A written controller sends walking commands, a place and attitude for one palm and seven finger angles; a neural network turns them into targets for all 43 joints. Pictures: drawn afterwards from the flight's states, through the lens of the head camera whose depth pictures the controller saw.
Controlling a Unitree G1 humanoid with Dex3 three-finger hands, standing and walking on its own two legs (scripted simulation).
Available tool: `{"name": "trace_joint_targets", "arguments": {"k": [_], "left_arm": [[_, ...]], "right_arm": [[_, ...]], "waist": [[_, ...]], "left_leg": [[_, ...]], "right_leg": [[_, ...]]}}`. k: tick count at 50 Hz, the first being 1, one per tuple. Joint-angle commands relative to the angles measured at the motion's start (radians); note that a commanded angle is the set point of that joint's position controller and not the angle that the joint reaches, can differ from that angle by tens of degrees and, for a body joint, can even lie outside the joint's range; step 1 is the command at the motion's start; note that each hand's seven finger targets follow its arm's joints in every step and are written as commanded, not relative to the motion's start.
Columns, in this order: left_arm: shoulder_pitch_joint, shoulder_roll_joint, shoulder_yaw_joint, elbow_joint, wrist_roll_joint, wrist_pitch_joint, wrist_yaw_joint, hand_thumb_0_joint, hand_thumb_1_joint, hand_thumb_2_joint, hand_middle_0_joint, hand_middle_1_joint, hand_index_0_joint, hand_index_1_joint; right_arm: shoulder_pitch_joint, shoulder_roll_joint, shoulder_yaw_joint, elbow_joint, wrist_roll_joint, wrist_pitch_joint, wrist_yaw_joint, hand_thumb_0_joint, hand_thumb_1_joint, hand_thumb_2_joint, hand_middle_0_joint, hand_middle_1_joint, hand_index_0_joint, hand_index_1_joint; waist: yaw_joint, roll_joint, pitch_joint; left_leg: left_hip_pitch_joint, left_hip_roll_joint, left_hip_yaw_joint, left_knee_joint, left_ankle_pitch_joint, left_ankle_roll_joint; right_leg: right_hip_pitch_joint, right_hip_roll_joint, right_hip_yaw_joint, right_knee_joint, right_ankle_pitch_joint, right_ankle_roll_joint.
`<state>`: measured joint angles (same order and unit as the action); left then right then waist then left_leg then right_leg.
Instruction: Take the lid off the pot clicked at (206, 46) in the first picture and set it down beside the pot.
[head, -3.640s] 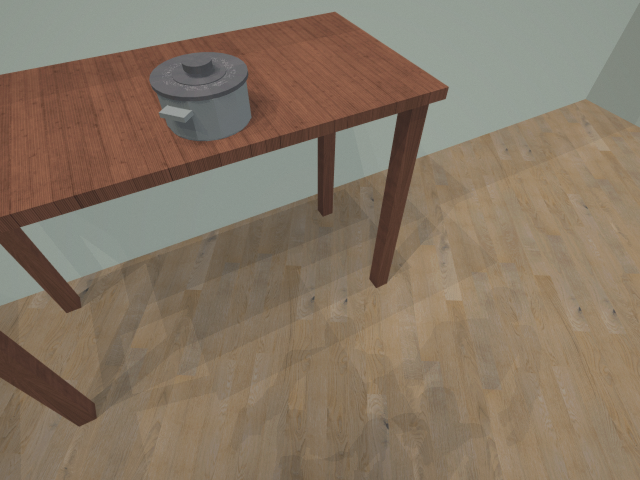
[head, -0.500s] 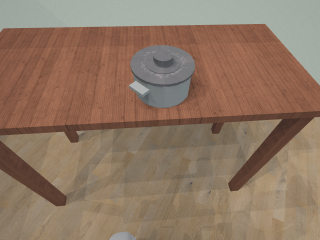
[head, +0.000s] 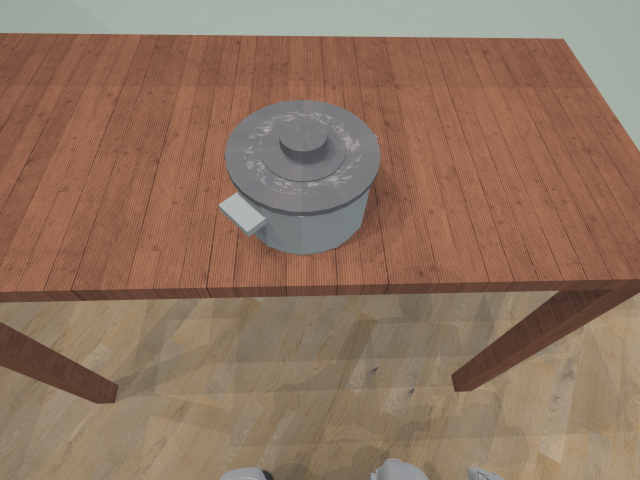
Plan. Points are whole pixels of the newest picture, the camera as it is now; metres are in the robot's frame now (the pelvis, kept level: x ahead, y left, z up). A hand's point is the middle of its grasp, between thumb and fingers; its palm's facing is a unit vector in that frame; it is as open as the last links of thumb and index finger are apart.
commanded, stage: come to a stop and stand still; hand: left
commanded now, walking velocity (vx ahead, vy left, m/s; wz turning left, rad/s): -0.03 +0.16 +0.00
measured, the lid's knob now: (303, 138) +0.46 +0.07 +0.15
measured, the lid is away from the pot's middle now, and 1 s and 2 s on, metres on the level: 0.01 0.01 0.01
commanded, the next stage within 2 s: look again from close up in 0.94 s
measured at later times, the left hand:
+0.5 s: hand out of the picture -0.01 +0.21 -0.17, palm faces +0.08 -0.96 -0.27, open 7.4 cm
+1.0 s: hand out of the picture +0.03 +0.21 -0.18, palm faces +0.00 -0.99 -0.12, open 7.4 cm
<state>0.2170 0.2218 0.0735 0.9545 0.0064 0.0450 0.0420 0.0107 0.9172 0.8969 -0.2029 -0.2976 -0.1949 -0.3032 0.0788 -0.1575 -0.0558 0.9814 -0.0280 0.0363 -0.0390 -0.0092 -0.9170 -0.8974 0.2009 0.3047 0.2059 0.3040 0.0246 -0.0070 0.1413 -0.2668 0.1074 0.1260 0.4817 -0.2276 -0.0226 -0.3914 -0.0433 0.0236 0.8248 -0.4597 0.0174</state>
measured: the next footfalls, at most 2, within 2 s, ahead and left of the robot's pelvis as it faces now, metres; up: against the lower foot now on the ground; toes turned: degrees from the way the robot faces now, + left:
right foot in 0.06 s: +0.05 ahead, -0.17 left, +0.00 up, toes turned -2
left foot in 0.54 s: -0.02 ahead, +0.13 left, +0.00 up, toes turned +1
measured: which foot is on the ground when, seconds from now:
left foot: down 0.00-0.06, up 0.08-0.52, down 0.54-1.00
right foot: up 0.00-0.04, down 0.06-0.54, up 0.56-1.00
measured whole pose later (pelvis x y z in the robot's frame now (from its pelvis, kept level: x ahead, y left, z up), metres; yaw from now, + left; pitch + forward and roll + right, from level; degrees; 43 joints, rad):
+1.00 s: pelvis -0.03 +0.04 +0.01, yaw +0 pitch +2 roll -2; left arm 0.21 0.21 0.04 1.02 0.01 0.06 0.02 0.01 0.91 0.90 -0.20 -0.30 -0.19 -0.30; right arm 0.39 -0.09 0.00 1.09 -0.03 -0.01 -0.06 0.00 -0.91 -0.90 0.20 0.30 0.20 0.30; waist -0.05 -0.09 0.03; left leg -0.15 0.00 0.03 0.33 -0.22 0.05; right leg -0.38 -0.03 0.02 0.84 -0.39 0.04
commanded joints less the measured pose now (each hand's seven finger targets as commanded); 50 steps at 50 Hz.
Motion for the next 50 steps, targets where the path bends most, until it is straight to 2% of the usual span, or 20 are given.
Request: {"name": "trace_joint_targets", "arguments": {"k": [1,2,3,4,5,7,9,16,20,24,25,26,27,28,29,31,33,37,43,50], "left_arm": [[0.181,0.071,0.020,-0.019,0.012,-0.034,-0.013,0.000,0.900,0.900,-0.200,-0.300,-0.200,-0.300],[0.170,0.159,0.029,-0.018,0.027,-0.045,-0.005,0.000,0.900,0.900,-0.200,-0.300,-0.200,-0.300],[0.169,0.240,0.042,-0.029,0.033,-0.047,0.000,0.000,0.900,0.900,-0.200,-0.300,-0.200,-0.300],[0.203,0.237,0.030,-0.025,0.023,-0.046,0.000,0.000,0.900,0.900,-0.200,-0.300,-0.200,-0.300],[0.177,0.235,0.031,-0.031,0.027,-0.041,0.002,0.000,0.900,0.900,-0.200,-0.300,-0.200,-0.300],[0.105,0.219,0.035,-0.040,0.024,-0.038,0.014,0.000,0.900,0.900,-0.200,-0.300,-0.200,-0.300],[0.063,0.206,0.029,-0.065,0.017,-0.040,0.016,0.000,0.900,0.900,-0.200,-0.300,-0.200,-0.300],[0.150,0.223,0.032,-0.054,0.025,-0.053,0.030,0.000,0.900,0.900,-0.200,-0.300,-0.200,-0.300],[0.091,0.235,0.029,-0.082,0.037,-0.043,0.017,0.000,0.900,0.900,-0.200,-0.300,-0.200,-0.300],[0.009,0.214,0.020,-0.092,0.030,-0.028,-0.005,0.000,0.900,0.900,-0.200,-0.300,-0.200,-0.300],[0.000,0.183,0.012,-0.086,0.024,-0.025,-0.007,0.000,0.900,0.900,-0.200,-0.300,-0.200,-0.300],[0.031,0.121,-0.006,-0.082,0.017,-0.022,-0.010,0.000,0.900,0.900,-0.200,-0.300,-0.200,-0.300],[0.067,0.047,-0.021,-0.086,0.013,-0.021,-0.010,0.000,0.900,0.900,-0.200,-0.300,-0.200,-0.300],[0.045,0.069,-0.023,-0.086,0.016,-0.019,-0.006,0.000,0.900,0.900,-0.200,-0.300,-0.200,-0.300],[0.028,0.066,-0.017,-0.084,0.014,-0.022,-0.013,0.000,0.900,0.900,-0.200,-0.300,-0.200,-0.300],[0.038,0.081,-0.004,-0.027,0.020,-0.024,-0.024,0.000,0.900,0.900,-0.200,-0.300,-0.200,-0.300],[0.079,0.070,-0.001,-0.004,0.017,-0.028,-0.035,0.000,0.900,0.900,-0.200,-0.300,-0.200,-0.300],[0.097,0.065,0.004,0.006,0.018,-0.004,-0.031,0.000,0.900,0.900,-0.200,-0.300,-0.200,-0.300],[0.040,0.036,-0.007,-0.008,0.010,-0.002,-0.028,0.000,0.900,0.900,-0.200,-0.300,-0.200,-0.300],[-0.049,-0.011,-0.038,-0.001,-0.005,-0.024,-0.023,0.000,0.900,0.900,-0.200,-0.300,-0.200,-0.300]], "right_arm": [[-0.008,-0.191,-0.057,-0.061,0.009,-0.005,0.009,0.000,-0.900,-0.900,0.200,0.300,0.200,0.300],[0.025,-0.127,-0.049,-0.066,0.016,-0.001,0.018,0.000,-0.900,-0.900,0.200,0.300,0.200,0.300],[0.034,-0.078,-0.038,-0.092,0.017,0.007,0.021,0.000,-0.900,-0.900,0.200,0.300,0.200,0.300],[0.028,-0.109,-0.043,-0.090,0.018,0.025,0.014,0.000,-0.900,-0.900,0.200,0.300,0.200,0.300],[0.011,-0.095,-0.046,-0.089,0.013,0.036,0.023,0.000,-0.900,-0.900,0.200,0.300,0.200,0.300],[0.017,-0.137,-0.051,-0.077,0.006,0.048,0.027,0.000,-0.900,-0.900,0.200,0.300,0.200,0.300],[0.042,-0.162,-0.054,-0.069,0.005,0.049,0.037,0.000,-0.900,-0.900,0.200,0.300,0.200,0.300],[-0.008,-0.152,-0.032,-0.119,0.002,0.045,0.054,0.000,-0.900,-0.900,0.200,0.300,0.200,0.300],[0.010,-0.135,-0.023,-0.127,0.015,0.027,0.059,0.000,-0.900,-0.900,0.200,0.300,0.200,0.300],[0.159,-0.112,-0.011,-0.066,0.021,-0.013,0.054,0.000,-0.900,-0.900,0.200,0.300,0.200,0.300],[0.211,-0.123,-0.007,-0.046,0.021,-0.027,0.050,0.000,-0.900,-0.900,0.200,0.300,0.200,0.300],[0.237,-0.177,-0.016,-0.037,0.014,-0.042,0.045,0.000,-0.900,-0.900,0.200,0.300,0.200,0.300],[0.221,-0.265,-0.033,-0.056,0.004,-0.047,0.040,0.000,-0.900,-0.900,0.200,0.300,0.200,0.300],[0.206,-0.299,-0.036,-0.072,0.001,-0.037,0.038,0.000,-0.900,-0.900,0.200,0.300,0.200,0.300],[0.165,-0.275,-0.025,-0.077,-0.009,-0.042,0.027,0.000,-0.900,-0.900,0.200,0.300,0.200,0.300],[0.152,-0.185,0.000,-0.044,-0.008,-0.055,0.011,0.000,-0.900,-0.900,0.200,0.300,0.200,0.300],[0.183,-0.157,0.009,-0.031,0.003,-0.067,0.000,0.000,-0.900,-0.900,0.200,0.300,0.200,0.300],[0.294,-0.143,0.013,0.022,0.009,-0.065,-0.025,0.000,-0.900,-0.900,0.200,0.300,0.200,0.300],[0.346,-0.108,0.019,0.051,0.008,-0.069,-0.032,0.000,-0.900,-0.900,0.200,0.300,0.200,0.300],[0.387,-0.102,0.019,0.104,0.004,-0.063,-0.022,0.000,-0.900,-0.900,0.200,0.300,0.200,0.300]], "waist": [[0.034,0.128,-0.274],[0.024,-0.103,-0.247],[0.041,-0.340,-0.210],[0.056,-0.250,-0.220],[0.044,-0.169,-0.155],[0.017,-0.241,-0.124],[0.003,-0.194,-0.138],[0.041,-0.129,-0.174],[0.025,-0.211,-0.152],[-0.032,-0.270,-0.182],[-0.059,-0.191,-0.184],[-0.065,0.034,-0.187],[-0.064,0.338,-0.148],[-0.070,0.237,-0.101],[-0.050,0.195,-0.058],[-0.025,0.151,-0.020],[-0.015,0.098,-0.063],[-0.029,0.141,-0.137],[-0.049,0.142,-0.129],[-0.082,0.197,-0.147]], "left_leg": [[0.150,0.103,-0.069,0.122,0.405,0.066],[-0.025,-0.011,-0.028,0.238,0.017,0.011],[-0.192,-0.130,-0.032,0.418,-0.402,-0.014],[-0.164,-0.117,-0.159,0.535,-0.450,-0.003],[-0.207,-0.122,-0.179,0.643,-0.388,0.002],[-0.308,-0.124,-0.225,0.799,-0.293,-0.010],[-0.328,-0.123,-0.224,0.832,-0.185,-0.023],[-0.359,-0.109,-0.206,0.694,-0.155,-0.042],[-0.193,-0.109,-0.138,0.455,-0.188,-0.025],[0.132,-0.151,-0.045,0.086,-0.067,-0.007],[0.211,-0.129,-0.076,-0.033,-0.029,-0.008],[0.248,-0.020,-0.219,-0.150,-0.108,0.007],[0.154,0.196,-0.523,-0.299,-0.225,0.068],[0.008,0.258,-0.601,-0.336,-0.288,0.136],[-0.039,0.250,-0.582,-0.365,-0.272,0.173],[0.004,0.167,-0.469,-0.329,-0.040,0.117],[0.095,0.145,-0.358,-0.277,0.261,0.086],[0.229,0.150,-0.278,-0.205,0.572,0.061],[0.240,0.151,-0.291,-0.198,0.593,0.131],[0.241,0.125,-0.295,-0.178,0.617,0.158]], "right_leg": [[0.179,-0.015,-0.053,-0.381,0.364,0.006],[0.265,-0.150,0.099,-0.431,0.719,-0.018],[0.299,-0.344,0.336,-0.436,1.013,-0.123],[0.219,-0.398,0.323,-0.453,0.971,-0.198],[0.157,-0.370,0.280,-0.462,0.857,-0.208],[0.183,-0.318,0.281,-0.445,0.787,-0.186],[0.208,-0.288,0.205,-0.437,0.718,-0.168],[0.308,-0.318,0.242,-0.449,0.591,-0.190],[0.176,-0.281,0.209,-0.502,0.379,-0.181],[0.025,-0.179,0.118,-0.498,0.111,-0.099],[-0.015,-0.140,0.080,-0.433,0.052,-0.070],[-0.082,-0.072,0.016,-0.255,0.014,-0.033],[-0.175,0.035,-0.078,-0.076,-0.137,0.021],[-0.144,0.031,0.014,-0.004,-0.137,0.006],[-0.144,0.012,0.032,0.051,-0.075,0.003],[-0.159,0.016,0.064,0.140,0.059,0.004],[-0.165,0.025,0.058,0.184,0.123,0.010],[-0.190,0.049,0.076,0.261,0.153,0.029],[-0.175,0.029,0.056,0.223,0.118,0.028],[0.025,0.018,-0.040,-0.152,0.031,0.001]]}}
